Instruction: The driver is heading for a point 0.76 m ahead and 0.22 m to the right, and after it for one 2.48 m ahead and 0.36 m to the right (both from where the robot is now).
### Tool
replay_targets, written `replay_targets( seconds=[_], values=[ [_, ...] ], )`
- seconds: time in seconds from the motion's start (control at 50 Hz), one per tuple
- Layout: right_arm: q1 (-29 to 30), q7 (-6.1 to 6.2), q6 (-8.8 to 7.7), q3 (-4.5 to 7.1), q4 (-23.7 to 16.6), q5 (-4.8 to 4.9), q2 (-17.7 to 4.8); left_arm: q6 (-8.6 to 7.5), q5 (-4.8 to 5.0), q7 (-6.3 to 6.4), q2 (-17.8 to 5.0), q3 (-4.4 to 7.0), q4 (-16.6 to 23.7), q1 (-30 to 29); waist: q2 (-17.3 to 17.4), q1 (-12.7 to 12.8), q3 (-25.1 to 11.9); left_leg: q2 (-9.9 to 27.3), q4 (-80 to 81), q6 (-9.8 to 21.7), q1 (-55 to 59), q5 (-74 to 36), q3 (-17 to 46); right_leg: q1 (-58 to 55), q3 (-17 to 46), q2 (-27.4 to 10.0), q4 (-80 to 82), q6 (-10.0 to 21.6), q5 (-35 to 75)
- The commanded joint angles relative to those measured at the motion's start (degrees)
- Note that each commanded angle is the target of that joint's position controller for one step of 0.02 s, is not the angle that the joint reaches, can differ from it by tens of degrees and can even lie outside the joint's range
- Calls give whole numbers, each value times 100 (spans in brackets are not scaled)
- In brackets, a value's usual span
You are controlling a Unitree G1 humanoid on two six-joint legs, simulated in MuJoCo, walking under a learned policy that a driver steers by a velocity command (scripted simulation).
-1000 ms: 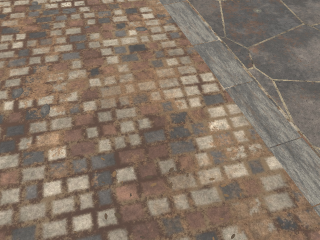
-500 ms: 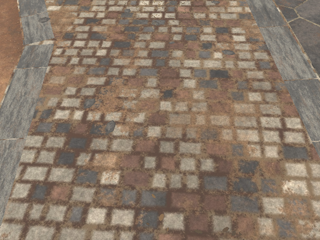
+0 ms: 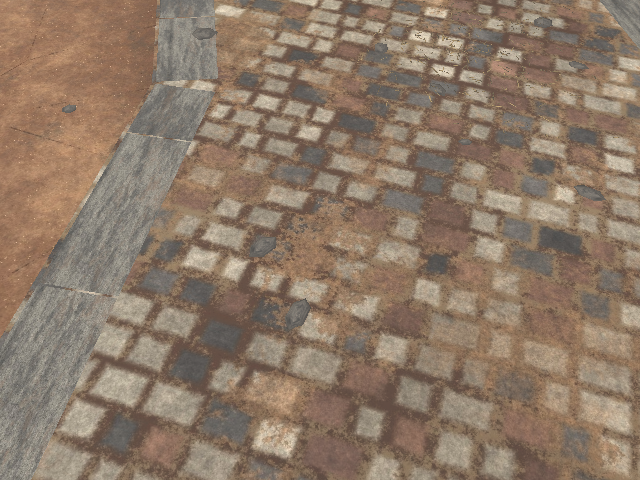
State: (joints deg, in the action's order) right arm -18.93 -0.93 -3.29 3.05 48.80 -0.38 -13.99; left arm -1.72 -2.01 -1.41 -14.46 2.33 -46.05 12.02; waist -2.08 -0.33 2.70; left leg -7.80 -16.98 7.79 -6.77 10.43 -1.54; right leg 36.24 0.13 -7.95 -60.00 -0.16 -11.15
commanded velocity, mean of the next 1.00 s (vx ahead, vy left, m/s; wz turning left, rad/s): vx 0.14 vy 0.00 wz -0.45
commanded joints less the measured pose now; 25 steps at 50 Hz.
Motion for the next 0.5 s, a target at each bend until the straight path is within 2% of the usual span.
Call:
replay_targets(
  seconds=[0.02,0.04,0.1,0.14,0.18,0.22,0.24,0.26,0.28,0.3,0.32,0.34,0.36,0.38,0.4,0.44,0.5],
  values=[
    [-342,19,-149,126,-143,2,-682,51,55,-41,-387,97,170,17,440,-58,14,1573,872,132,251,-2402,729,356,-70,29,361,55,724],
    [-398,28,-159,110,-108,-5,-665,42,72,-51,-372,91,195,-129,455,-105,55,1564,903,56,364,-2394,615,439,-42,89,569,87,899],
    [-422,102,-189,21,1,-43,-555,-18,88,-66,-210,23,218,-387,466,-131,194,1537,691,-137,461,-3874,42,151,-105,444,1403,179,1256],
    [-491,174,-181,-33,102,-50,-496,-41,69,-80,-116,-39,261,-622,508,-200,208,1550,553,-231,561,-4352,-226,-153,-389,612,1952,253,1453],
    [-564,260,-149,-56,199,-46,-523,-58,40,-88,-142,-57,297,-704,564,-230,136,1594,204,-295,862,-4963,-333,-404,-627,813,2328,336,1328],
    [-464,366,-112,-21,230,-53,-688,-79,7,-66,-274,-18,166,-196,745,-20,-141,1681,-615,-394,1119,-6138,-363,-931,-785,1138,2466,495,725],
    [-362,417,-82,15,222,-65,-786,-102,5,-36,-390,27,18,320,805,185,-340,1726,-1268,-434,1108,-6423,-343,-1368,-760,1268,2605,610,485],
    [-232,433,-56,48,189,-60,-884,-161,-14,-2,-549,97,-147,940,774,469,-590,1722,-2197,-467,939,-5985,-327,-1984,-571,1273,3042,763,679],
    [116,415,-64,75,52,23,-984,-233,-74,40,-717,174,-293,1561,505,906,-866,1400,-3727,-559,300,-4462,-536,-2886,-139,926,3705,1036,1997],
    [-353,364,-111,-52,-211,-8,-386,-223,-38,85,-1309,307,-248,1444,-856,364,-1409,537,-5637,-686,-1464,1474,-653,-4504,1508,-728,2716,1670,6058],
    [-751,335,-35,-42,-208,61,-429,-163,204,92,-1435,384,-181,1524,-906,302,-2401,57,-6988,-798,-2491,2529,231,-5329,3196,-1545,3056,2741,6941],
    [-498,311,8,-34,-180,-73,-644,-80,327,110,-1197,380,15,1020,9,288,-1993,529,-6883,-778,-2645,1835,598,-4637,2720,-1298,3451,2629,5719],
    [-68,278,18,-20,-292,-93,-680,8,308,143,-861,289,127,540,219,202,-1188,686,-6536,-802,-2743,1541,525,-3782,2353,-971,3800,2396,4487],
    [159,263,54,-6,-348,-131,-679,73,262,160,-624,223,140,340,515,54,-683,836,-6102,-847,-2706,1430,496,-3119,2072,-667,4067,2116,3837],
    [180,253,175,-12,-400,-175,-626,107,252,182,-574,210,132,315,459,-37,-511,925,-5681,-905,-2481,1367,497,-2650,1834,-423,4222,1932,3453],
    [-2,261,397,-51,-377,-184,-444,111,169,149,-691,237,104,336,240,-137,-545,856,-5214,-986,-2042,1250,377,-2132,1557,-112,4288,1713,3216],
    [93,277,485,-56,-453,-146,-417,120,124,124,-923,320,161,319,-19,-115,-712,854,-4603,-1062,-2052,1040,359,-2009,1552,97,4310,1528,2470]
  ],
)
Velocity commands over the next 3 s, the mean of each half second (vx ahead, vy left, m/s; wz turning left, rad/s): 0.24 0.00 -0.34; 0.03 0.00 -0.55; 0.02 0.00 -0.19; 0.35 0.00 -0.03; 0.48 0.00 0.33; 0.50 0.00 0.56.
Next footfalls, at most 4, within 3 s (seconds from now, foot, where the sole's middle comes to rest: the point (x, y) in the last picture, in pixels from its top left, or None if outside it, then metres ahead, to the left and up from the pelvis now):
0.28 right None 0.30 -0.10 -0.78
0.84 left None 0.35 0.06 -0.78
1.28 right None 0.19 -0.08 -0.78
2.14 right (457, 456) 0.53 -0.28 -0.78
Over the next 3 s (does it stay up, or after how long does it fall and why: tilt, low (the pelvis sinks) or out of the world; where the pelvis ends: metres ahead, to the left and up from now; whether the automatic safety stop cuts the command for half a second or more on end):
stays up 0.86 -0.30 0.00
